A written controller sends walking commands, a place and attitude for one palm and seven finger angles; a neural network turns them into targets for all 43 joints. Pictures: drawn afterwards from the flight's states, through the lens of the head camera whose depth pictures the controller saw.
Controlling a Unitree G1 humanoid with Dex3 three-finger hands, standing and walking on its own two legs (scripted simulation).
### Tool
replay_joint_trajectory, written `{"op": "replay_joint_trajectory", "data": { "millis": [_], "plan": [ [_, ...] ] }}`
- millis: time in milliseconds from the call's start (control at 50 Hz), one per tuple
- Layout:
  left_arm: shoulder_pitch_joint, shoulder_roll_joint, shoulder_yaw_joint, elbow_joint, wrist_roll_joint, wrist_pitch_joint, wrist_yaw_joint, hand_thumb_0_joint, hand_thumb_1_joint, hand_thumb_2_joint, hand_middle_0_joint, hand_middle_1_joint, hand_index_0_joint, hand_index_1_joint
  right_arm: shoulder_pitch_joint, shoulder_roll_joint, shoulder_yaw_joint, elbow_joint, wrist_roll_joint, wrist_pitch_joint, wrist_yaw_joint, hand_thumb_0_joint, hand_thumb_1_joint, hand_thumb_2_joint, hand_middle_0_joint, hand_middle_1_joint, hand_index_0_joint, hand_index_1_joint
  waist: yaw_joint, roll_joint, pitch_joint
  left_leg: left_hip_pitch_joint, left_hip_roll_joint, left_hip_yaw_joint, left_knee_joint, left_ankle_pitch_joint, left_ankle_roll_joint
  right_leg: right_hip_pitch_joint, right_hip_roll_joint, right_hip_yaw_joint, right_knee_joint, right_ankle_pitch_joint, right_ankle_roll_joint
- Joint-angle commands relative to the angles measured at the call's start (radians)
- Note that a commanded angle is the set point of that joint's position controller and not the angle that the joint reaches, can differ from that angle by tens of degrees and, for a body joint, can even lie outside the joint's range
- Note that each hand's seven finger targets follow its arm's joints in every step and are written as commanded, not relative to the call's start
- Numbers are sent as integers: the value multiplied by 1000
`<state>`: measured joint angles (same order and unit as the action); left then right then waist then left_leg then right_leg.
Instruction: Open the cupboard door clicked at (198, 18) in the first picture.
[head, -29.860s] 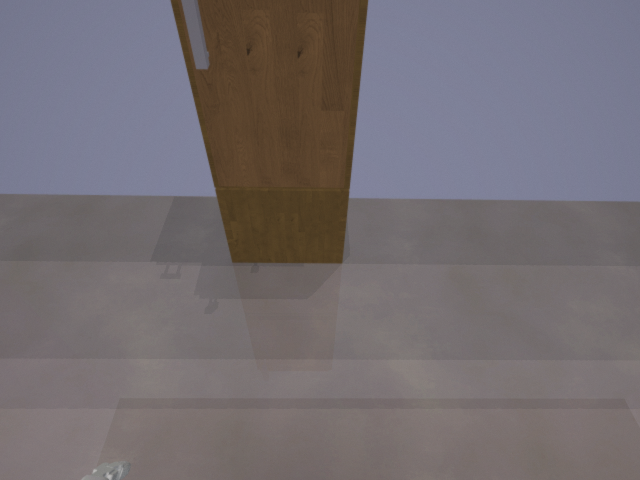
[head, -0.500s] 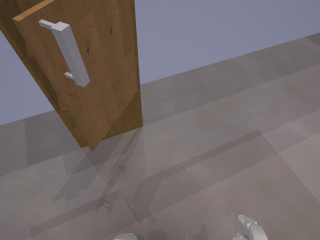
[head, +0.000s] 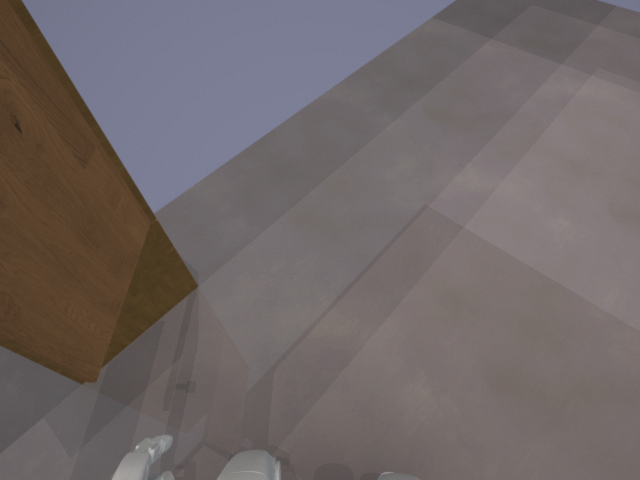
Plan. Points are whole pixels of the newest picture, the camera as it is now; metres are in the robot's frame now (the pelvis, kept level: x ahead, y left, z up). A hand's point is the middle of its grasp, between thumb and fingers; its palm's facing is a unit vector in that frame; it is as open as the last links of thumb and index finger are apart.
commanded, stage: walk to a spot facing it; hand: left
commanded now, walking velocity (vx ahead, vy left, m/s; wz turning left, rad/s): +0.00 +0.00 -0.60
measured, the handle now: out of the picture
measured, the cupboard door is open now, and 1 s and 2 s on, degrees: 41 41 41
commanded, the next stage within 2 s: turn to face it in 1.68 s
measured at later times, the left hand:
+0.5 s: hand (215, 413) +0.22 +0.17 -0.15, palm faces -0.31 -0.93 -0.17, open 7.4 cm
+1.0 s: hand (312, 333) +0.35 +0.03 -0.16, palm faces -0.50 -0.84 -0.20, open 7.3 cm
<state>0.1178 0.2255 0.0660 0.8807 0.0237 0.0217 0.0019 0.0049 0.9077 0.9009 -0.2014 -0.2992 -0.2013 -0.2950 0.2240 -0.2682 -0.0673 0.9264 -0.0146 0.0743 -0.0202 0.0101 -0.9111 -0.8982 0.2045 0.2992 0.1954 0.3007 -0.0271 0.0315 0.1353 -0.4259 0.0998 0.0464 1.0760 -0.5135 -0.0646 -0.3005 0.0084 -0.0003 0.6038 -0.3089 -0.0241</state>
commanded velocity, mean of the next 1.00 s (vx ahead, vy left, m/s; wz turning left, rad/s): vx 0.27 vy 0.00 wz -0.50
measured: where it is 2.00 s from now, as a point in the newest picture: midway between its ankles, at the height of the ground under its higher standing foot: (469, 333)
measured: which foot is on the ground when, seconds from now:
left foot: up 0.00-0.22, down 0.24-0.64, up 0.66-1.00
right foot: down 0.00-0.24, up 0.26-0.62, down 0.64-1.00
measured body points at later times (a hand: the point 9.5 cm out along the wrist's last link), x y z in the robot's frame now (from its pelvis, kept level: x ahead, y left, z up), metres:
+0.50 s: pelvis +0.06 +0.01 +0.01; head +0.12 +0.01 +0.46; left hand +0.23 +0.22 -0.14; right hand +0.00 -0.22 -0.12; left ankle +0.05 +0.15 -0.73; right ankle +0.03 -0.13 -0.67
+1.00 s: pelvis +0.23 -0.12 +0.01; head +0.28 -0.15 +0.45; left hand +0.37 +0.08 -0.14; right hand +0.20 -0.38 -0.13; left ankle +0.39 -0.05 -0.69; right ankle +0.09 -0.14 -0.73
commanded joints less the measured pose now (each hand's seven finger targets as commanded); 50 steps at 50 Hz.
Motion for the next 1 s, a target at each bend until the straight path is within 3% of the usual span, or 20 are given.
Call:
{"op": "replay_joint_trajectory", "data": {
  "millis": [0, 120, 180, 200, 220, 240, 260, 300, 340, 420, 540, 580, 600, 620, 640, 660, 720, 760, 920, 980],
  "plan": [
    [41, 183, 44, -57, 1, -5, 22, 0, 900, 900, -200, -300, -200, -300, -24, -47, -13, -99, 2, -30, 2, 0, -900, -900, 200, 300, 200, 300, 24, -170, -128, -75, -17, -35, 15, 72, -12, 90, -229, 276, -252, 363, -154],
    [46, 194, 54, -50, 8, -1, 9, 0, 900, 900, -200, -300, -200, -300, -10, -26, -12, -104, 8, -48, -2, 0, -900, -900, 200, 300, 200, 300, 26, -197, -145, 53, -78, -9, -301, 89, 0, 68, -187, 333, -235, 281, -145],
    [13, 166, 52, -59, -6, 5, 5, 0, 900, 900, -200, -300, -200, -300, 80, -44, -12, -76, 8, -67, -15, 0, -900, -900, 200, 300, 200, 300, -24, -180, -171, 255, -84, -14, -564, 243, 11, -30, -134, 328, -164, 221, -79],
    [15, 116, 43, -76, -14, 8, 1, 0, 900, 900, -200, -300, -200, -300, 120, -101, -18, -69, 0, -79, -22, 0, -900, -900, 200, 300, 200, 300, -38, -28, -194, 374, 32, -142, -700, 190, 51, -149, -49, 269, -71, 32, -34],
    [56, 52, 30, -87, -19, 10, -11, 0, 900, 900, -200, -300, -200, -300, 146, -206, -41, -76, -19, -83, -22, 0, -900, -900, 200, 300, 200, 300, -37, 282, -228, 466, 296, -448, -815, 77, 148, -310, 89, 92, 179, -276, 23],
    [-19, 77, 35, -113, -6, 6, -16, 0, 900, 900, -200, -300, -200, -300, 175, -225, -42, -79, -27, -83, -26, 0, -900, -900, 200, 300, 200, 300, -66, 236, -182, 406, 417, -551, -873, 24, 236, -361, 37, 43, 385, -341, 37],
    [-48, 88, 43, -131, -3, 0, -30, 0, 900, 900, -200, -300, -200, -300, 123, -207, -34, -107, -31, -82, -28, 0, -900, -900, 200, 300, 200, 300, -41, 123, -123, 306, 405, -496, -897, -23, 261, -348, -31, 54, 465, -269, 40],
    [-31, 65, 46, -83, 12, -1, -51, 0, 900, 900, -200, -300, -200, -300, 70, -133, -14, -99, -30, -97, -22, 0, -900, -900, 200, 300, 200, 300, 0, 160, -90, 298, 258, -293, -865, 120, 184, -357, -41, 24, 519, -124, 51],
    [-39, 49, 36, -82, 9, -2, -64, 0, 900, 900, -200, -300, -200, -300, 102, -101, -6, -85, -26, -107, -23, 0, -900, -900, 200, 300, 200, 300, -8, 168, -88, 359, 221, -153, -833, 307, 161, -380, -62, -13, 494, -62, 61],
    [-85, 22, 21, -87, 5, -10, -71, 0, 900, 900, -200, -300, -200, -300, 208, -95, -9, -47, -23, -118, -20, 0, -900, -900, 200, 300, 200, 300, -38, 134, -114, 448, 217, -19, -802, 470, 156, -359, -72, -62, 368, -22, 60],
    [-123, 26, 18, -90, 5, -21, -76, 0, 900, 900, -200, -300, -200, -300, 206, -121, -16, -30, -33, -112, -2, 0, -900, -900, 200, 300, 200, 300, -35, 170, -88, 376, 259, 89, -769, 434, 148, -180, -50, -136, 95, -59, 31],
    [-20, 50, 29, -58, 5, -28, -72, 0, 900, 900, -200, -300, -200, -300, 179, -132, -16, -33, -28, -109, 3, 0, -900, -900, 200, 300, 200, 300, 29, 103, -129, 319, 235, 153, -610, 548, 120, 21, 0, -174, -7, -20, 1],
    [150, 94, 44, -1, 6, -39, -64, 0, 900, 900, -200, -300, -200, -300, 131, -130, -13, -45, -18, -111, 9, 0, -900, -900, 200, 300, 200, 300, 120, 17, -201, 207, 186, 209, -385, 619, 84, 274, 15, -155, -85, 28, -33],
    [332, 226, 79, 45, 11, -55, -45, 0, 900, 900, -200, -300, -200, -300, 76, -61, 3, -93, 7, -116, 25, 0, -900, -900, 200, 300, 200, 300, 206, -289, -301, -104, 70, 264, -61, 325, 33, 559, -243, 246, -216, -81, -134],
    [389, 314, 100, 70, -9, -52, -23, 0, 900, 900, -200, -300, -200, -300, -9, -37, 12, -144, 8, -116, 21, 0, -900, -900, 200, 300, 200, 300, 209, -406, -278, -334, -35, 125, 209, -121, 11, 583, -423, 614, -339, 77, -228],
    [329, 282, 92, 57, -18, -49, -10, 0, 900, 900, -200, -300, -200, -300, -26, -68, 2, -131, 3, -113, 17, 0, -900, -900, 200, 300, 200, 300, 172, -280, -199, -405, 19, -32, 276, -43, 24, 533, -413, 547, -337, 29, -245],
    [102, 144, 46, 5, -7, -56, 4, 0, 900, 900, -200, -300, -200, -300, -2, -44, -7, -71, -8, -98, 19, 0, -900, -900, 200, 300, 200, 300, 43, -131, -117, -222, 79, -44, 143, 147, 0, 192, -290, 296, -369, 50, -170],
    [90, 124, 37, 6, -2, -74, -1, 0, 900, 900, -200, -300, -200, -300, 34, -17, -1, -46, -15, -86, 24, 0, -900, -900, 200, 300, 200, 300, 6, -136, -99, -156, 52, -15, 38, 193, -13, 127, -233, 185, -370, 228, -150],
    [215, 119, 38, 89, -2, -92, -3, 0, 900, 900, -200, -300, -200, -300, -143, 7, 1, -95, -4, -114, 36, 0, -900, -900, 200, 300, 200, 300, 57, -159, -102, -192, -22, 24, -305, 262, 2, 345, -208, 179, -301, 532, -151],
    [211, 127, 36, 98, -5, -90, 1, 0, 900, 900, -200, -300, -200, -300, -138, 0, 1, -87, -3, -126, 33, 0, -900, -900, 200, 300, 200, 300, 31, -176, -93, -43, -68, 54, -431, 262, 32, 304, -205, 163, -241, 659, -133]
  ]
}}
